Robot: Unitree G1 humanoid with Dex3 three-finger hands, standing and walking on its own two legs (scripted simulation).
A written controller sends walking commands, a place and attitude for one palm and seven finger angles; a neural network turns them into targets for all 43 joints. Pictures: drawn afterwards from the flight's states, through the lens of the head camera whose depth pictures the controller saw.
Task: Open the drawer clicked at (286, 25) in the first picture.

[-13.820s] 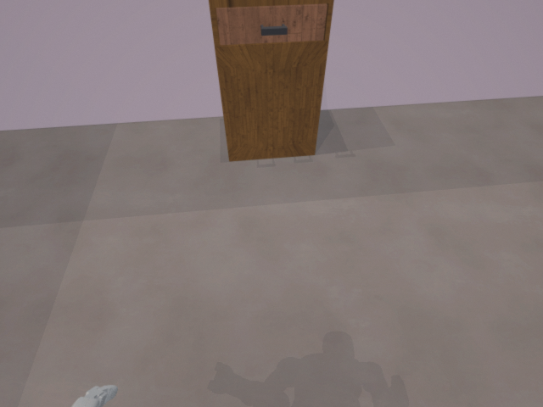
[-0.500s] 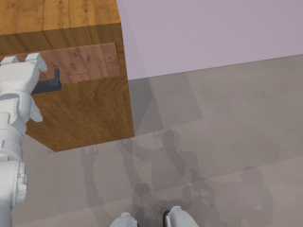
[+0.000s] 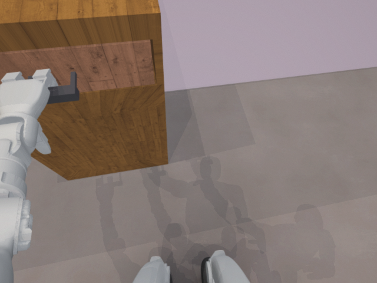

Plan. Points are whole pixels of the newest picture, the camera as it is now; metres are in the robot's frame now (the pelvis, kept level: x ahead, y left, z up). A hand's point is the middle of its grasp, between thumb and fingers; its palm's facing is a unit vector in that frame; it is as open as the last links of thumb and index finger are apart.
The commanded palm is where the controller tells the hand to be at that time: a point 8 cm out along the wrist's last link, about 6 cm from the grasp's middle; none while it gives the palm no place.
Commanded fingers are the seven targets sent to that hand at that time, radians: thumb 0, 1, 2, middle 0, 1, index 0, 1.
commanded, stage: lower the fingers behind the handle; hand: left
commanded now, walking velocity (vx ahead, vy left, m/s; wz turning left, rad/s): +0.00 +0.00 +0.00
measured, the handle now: (52, 86) +0.53 +0.30 +0.01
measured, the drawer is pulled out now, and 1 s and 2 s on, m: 0.00 0.00 0.03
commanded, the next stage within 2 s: close the thumb around the handle in 0.64 s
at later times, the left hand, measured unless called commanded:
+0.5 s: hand (41, 113) +0.47 +0.32 -0.01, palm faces -0.10 -0.03 -0.99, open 13.9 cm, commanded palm +0.47 +0.30 +0.05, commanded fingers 0.00 -0.50 0.30 -0.30 -1.20 -0.30 -1.20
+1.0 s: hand (41, 113) +0.47 +0.32 -0.01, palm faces -0.10 -0.02 -0.99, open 12.1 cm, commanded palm +0.47 +0.29 +0.05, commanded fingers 0.00 0.28 0.64 -0.36 -1.28 -0.36 -1.28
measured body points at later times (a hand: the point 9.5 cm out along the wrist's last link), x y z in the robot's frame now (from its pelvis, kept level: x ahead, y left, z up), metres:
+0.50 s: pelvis -0.01 +0.00 -0.01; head +0.14 +0.03 +0.42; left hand +0.47 +0.32 +0.05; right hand -0.01 -0.27 -0.13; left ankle -0.03 +0.07 -0.68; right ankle +0.01 -0.14 -0.68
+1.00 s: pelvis +0.00 +0.00 -0.01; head +0.14 +0.02 +0.42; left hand +0.47 +0.32 +0.05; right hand +0.01 -0.28 -0.13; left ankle -0.03 +0.07 -0.68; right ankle +0.01 -0.14 -0.68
